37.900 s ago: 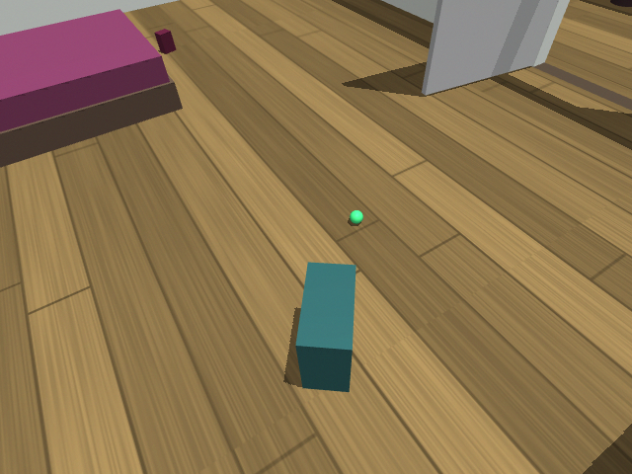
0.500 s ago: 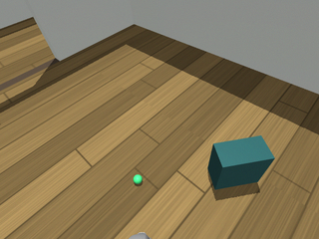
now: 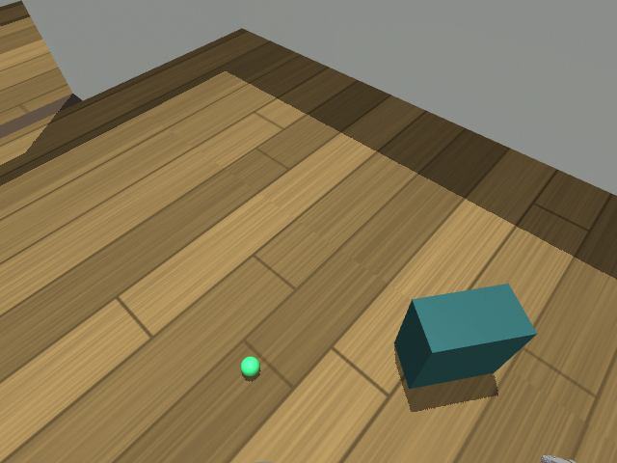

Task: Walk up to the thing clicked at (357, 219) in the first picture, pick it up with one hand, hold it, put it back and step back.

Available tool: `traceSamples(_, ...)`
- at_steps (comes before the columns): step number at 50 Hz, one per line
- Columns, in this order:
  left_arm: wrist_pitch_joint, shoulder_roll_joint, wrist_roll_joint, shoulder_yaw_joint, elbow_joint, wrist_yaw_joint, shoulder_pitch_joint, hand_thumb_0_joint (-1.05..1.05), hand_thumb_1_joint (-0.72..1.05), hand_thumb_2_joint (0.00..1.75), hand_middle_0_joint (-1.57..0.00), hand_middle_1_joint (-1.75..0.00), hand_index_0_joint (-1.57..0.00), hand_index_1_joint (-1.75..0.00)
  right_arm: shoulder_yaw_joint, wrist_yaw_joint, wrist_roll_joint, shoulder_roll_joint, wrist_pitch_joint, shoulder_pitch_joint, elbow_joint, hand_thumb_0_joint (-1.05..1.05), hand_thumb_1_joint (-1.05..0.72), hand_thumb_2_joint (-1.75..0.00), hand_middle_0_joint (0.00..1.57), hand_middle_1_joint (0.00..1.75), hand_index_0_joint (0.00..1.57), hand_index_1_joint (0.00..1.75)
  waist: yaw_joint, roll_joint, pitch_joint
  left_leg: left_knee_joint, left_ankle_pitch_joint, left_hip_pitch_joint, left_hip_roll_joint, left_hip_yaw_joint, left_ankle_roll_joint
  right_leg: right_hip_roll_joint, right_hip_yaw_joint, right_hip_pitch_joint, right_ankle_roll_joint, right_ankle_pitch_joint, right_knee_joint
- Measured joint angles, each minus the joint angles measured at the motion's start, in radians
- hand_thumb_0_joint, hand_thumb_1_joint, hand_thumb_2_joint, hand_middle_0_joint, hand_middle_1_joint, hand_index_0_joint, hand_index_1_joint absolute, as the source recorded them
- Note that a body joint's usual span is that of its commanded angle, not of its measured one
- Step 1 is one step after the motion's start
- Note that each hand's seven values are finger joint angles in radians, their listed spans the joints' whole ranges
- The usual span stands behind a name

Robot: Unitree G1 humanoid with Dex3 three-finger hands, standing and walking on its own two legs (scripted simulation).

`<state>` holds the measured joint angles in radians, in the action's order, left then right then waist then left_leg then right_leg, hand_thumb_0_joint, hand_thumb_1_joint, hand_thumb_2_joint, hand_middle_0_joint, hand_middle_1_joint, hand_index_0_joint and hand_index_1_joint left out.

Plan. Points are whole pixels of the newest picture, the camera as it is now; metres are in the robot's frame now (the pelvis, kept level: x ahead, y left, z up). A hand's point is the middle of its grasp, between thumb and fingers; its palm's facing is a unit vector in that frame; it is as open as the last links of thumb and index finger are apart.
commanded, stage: walk up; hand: left
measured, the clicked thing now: (250, 366) +0.49 +0.24 -0.72
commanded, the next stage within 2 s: stand in 1.10 s
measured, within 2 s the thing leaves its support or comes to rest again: neither
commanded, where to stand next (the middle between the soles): +0.11 -0.01 m, yaw +1 degrees
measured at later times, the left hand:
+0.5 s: hand out of the picture +0.12 +0.24 -0.12, palm faces -0.02 -0.95 -0.32, open 7.4 cm
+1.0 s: hand out of the picture +0.09 +0.25 -0.13, palm faces +0.01 -0.95 -0.33, open 7.4 cm
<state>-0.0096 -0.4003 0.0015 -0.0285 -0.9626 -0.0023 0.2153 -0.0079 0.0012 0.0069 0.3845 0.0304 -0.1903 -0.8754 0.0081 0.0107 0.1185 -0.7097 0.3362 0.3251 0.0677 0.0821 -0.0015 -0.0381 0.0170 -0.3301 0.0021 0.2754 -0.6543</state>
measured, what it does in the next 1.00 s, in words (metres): stands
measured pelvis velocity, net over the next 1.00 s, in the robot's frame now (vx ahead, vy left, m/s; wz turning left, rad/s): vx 0.02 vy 0.00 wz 0.01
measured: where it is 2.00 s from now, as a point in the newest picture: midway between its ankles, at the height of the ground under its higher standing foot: outside the picture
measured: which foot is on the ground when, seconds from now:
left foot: down 0.00-1.00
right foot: down 0.00-1.00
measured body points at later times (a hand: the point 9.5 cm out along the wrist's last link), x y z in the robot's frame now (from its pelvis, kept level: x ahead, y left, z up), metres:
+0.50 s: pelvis +0.01 -0.01 +0.03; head +0.02 -0.01 +0.48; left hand +0.12 +0.29 -0.10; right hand +0.09 -0.32 -0.10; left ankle +0.03 +0.12 -0.72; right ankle +0.05 -0.14 -0.72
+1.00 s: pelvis +0.02 +0.00 +0.03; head +0.03 +0.00 +0.48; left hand +0.09 +0.30 -0.11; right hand +0.11 -0.30 -0.10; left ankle +0.03 +0.12 -0.72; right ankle +0.05 -0.14 -0.72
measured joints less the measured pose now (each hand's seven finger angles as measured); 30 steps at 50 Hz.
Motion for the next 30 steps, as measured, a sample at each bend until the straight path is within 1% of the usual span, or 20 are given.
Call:
traceSamples(1, -0.001, 0.007, 0.002, 0.003, -0.009, 0.000, -0.008, 0.00, 0.91, 0.89, -0.20, -0.30, -0.20, -0.30, 0.000, 0.002, 0.005, -0.002, -0.008, 0.013, -0.012, 0.00, -0.90, -0.90, 0.21, 0.30, 0.20, 0.30, -0.002, -0.014, -0.001, -0.009, 0.007, 0.001, 0.006, -0.006, 0.003, 0.006, 0.005, 0.000, 0.008, 0.009, -0.009)
traceSamples(2, -0.001, 0.012, 0.002, 0.008, -0.017, -0.002, -0.016, 0.00, 0.91, 0.89, -0.20, -0.30, -0.20, -0.30, 0.000, 0.004, 0.007, -0.005, -0.014, 0.023, -0.024, 0.00, -0.90, -0.90, 0.21, 0.30, 0.20, 0.30, -0.005, -0.018, -0.005, -0.005, 0.011, -0.002, 0.000, -0.011, 0.003, 0.002, 0.006, -0.003, 0.012, 0.018, -0.020)
traceSamples(4, 0.000, 0.021, 0.000, 0.020, -0.031, -0.004, -0.036, 0.01, 0.91, 0.89, -0.20, -0.30, -0.20, -0.30, 0.004, 0.004, 0.009, -0.011, -0.017, 0.039, -0.053, 0.00, -0.90, -0.90, 0.21, 0.30, 0.20, 0.30, -0.004, -0.019, -0.011, 0.029, -0.011, -0.022, -0.018, -0.010, 0.006, -0.011, 0.000, -0.001, 0.016, 0.025, -0.025)
traceSamples(6, 0.001, 0.032, -0.002, 0.028, -0.043, -0.004, -0.056, 0.01, 0.91, 0.89, -0.20, -0.30, -0.20, -0.30, 0.009, -0.001, 0.008, -0.015, -0.016, 0.052, -0.085, 0.00, -0.90, -0.90, 0.21, 0.30, 0.20, 0.30, -0.003, -0.022, -0.020, 0.067, -0.026, -0.041, -0.026, -0.004, 0.008, -0.017, -0.005, 0.009, 0.020, 0.017, -0.005)
traceSamples(9, 0.000, 0.041, -0.002, 0.034, -0.063, -0.007, -0.091, 0.01, 0.91, 0.89, -0.20, -0.30, -0.20, -0.30, 0.019, -0.010, 0.005, -0.022, -0.013, 0.069, -0.132, 0.00, -0.90, -0.90, 0.21, 0.30, 0.20, 0.30, -0.003, -0.027, -0.029, 0.120, -0.051, -0.066, -0.025, -0.003, 0.010, -0.014, -0.004, 0.033, 0.020, -0.007, 0.045)
traceSamples(13, -0.002, 0.045, -0.006, 0.036, -0.092, -0.008, -0.131, 0.01, 0.91, 0.89, -0.20, -0.30, -0.20, -0.30, 0.027, -0.014, 0.000, -0.031, -0.010, 0.083, -0.188, 0.00, -0.90, -0.90, 0.21, 0.30, 0.20, 0.30, -0.006, -0.018, -0.040, 0.197, -0.089, -0.105, -0.027, -0.002, 0.014, -0.012, -0.002, 0.067, 0.017, -0.039, 0.112)
traceSamples(19, 0.000, 0.052, -0.009, 0.035, -0.137, -0.010, -0.172, 0.01, 0.91, 0.89, -0.20, -0.30, -0.20, -0.30, 0.026, -0.013, -0.005, -0.025, -0.008, 0.097, -0.253, 0.00, -0.90, -0.90, 0.21, 0.30, 0.20, 0.30, -0.012, -0.010, -0.052, 0.290, -0.134, -0.155, -0.025, -0.001, 0.018, -0.005, 0.002, 0.119, 0.016, -0.086, 0.209)
traceSamples(24, 0.004, 0.055, -0.007, 0.031, -0.167, -0.012, -0.185, 0.00, 0.91, 0.89, -0.20, -0.30, -0.20, -0.30, 0.021, -0.011, -0.010, -0.017, -0.008, 0.102, -0.285, 0.00, -0.90, -0.90, 0.21, 0.30, 0.20, 0.30, -0.016, -0.004, -0.062, 0.342, -0.160, -0.178, -0.024, -0.003, 0.019, -0.002, 0.006, 0.147, 0.017, -0.116, 0.271)
traceSamples(30, 0.007, 0.055, -0.003, 0.027, -0.194, -0.015, -0.173, 0.00, 0.91, 0.89, -0.20, -0.30, -0.20, -0.30, 0.017, -0.011, -0.012, -0.016, -0.007, 0.104, -0.302, 0.00, -0.90, -0.90, 0.21, 0.30, 0.20, 0.30, -0.015, 0.001, -0.069, 0.371, -0.173, -0.189, -0.023, -0.002, 0.018, 0.000, 0.007, 0.164, 0.019, -0.136, 0.311)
